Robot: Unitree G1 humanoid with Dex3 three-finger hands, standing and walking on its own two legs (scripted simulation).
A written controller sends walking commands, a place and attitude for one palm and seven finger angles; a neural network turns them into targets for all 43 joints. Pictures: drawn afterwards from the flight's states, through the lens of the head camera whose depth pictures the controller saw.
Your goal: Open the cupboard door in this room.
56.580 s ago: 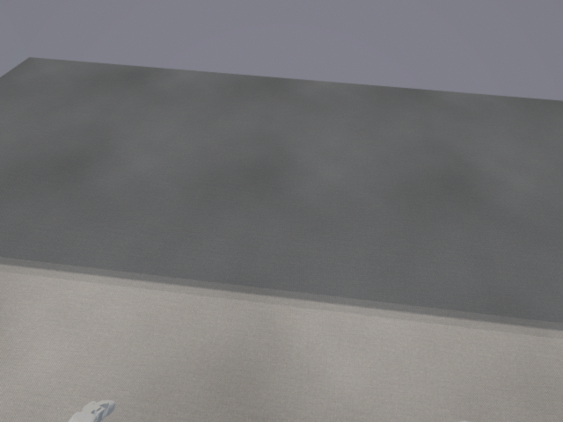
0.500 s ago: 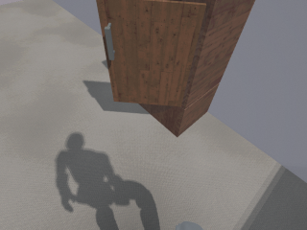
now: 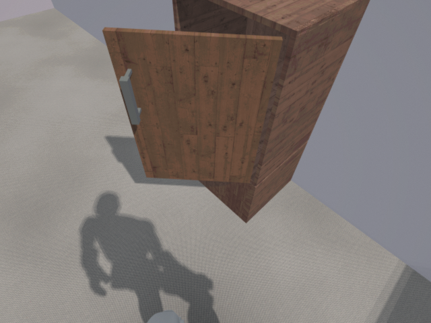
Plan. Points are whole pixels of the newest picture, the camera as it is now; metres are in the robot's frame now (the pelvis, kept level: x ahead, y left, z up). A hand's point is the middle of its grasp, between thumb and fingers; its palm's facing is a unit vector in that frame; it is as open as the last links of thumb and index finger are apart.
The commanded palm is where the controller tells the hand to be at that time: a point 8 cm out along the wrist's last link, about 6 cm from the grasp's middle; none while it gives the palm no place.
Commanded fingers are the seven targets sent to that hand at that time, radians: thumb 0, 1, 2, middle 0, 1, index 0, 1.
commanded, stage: take the last steps up to it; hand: left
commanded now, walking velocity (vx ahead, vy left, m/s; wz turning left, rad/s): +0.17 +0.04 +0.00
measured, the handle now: (132, 97) +0.66 +0.27 +0.02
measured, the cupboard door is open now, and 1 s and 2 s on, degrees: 43 43 43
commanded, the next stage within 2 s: come to a stop and stand still in 0.06 s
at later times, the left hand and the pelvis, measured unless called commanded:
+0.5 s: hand (115, 318) +0.16 +0.22 -0.18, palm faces +0.00 -0.98 -0.18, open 7.4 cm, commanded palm none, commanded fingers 0.00 0.90 0.90 -0.20 -0.30 -0.20 -0.30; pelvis +0.09 +0.04 +0.00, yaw -2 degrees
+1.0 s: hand out of the picture +0.12 +0.16 -0.18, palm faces +0.00 -0.98 -0.18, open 7.2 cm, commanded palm none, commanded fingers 0.00 0.90 0.90 -0.20 -0.30 -0.20 -0.30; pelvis +0.07 -0.02 +0.00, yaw -2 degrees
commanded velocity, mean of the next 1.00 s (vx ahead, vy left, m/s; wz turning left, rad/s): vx -0.06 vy -0.04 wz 0.00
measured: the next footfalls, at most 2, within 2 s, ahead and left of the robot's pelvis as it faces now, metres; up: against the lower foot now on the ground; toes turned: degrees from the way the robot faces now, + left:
left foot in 0.12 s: +0.13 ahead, +0.12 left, +0.00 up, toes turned +5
right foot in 0.64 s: +0.09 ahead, -0.13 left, +0.00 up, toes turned -5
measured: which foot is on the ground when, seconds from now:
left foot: up 0.00-0.10, down 0.12-1.00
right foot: down 0.00-0.14, up 0.16-0.62, down 0.64-1.00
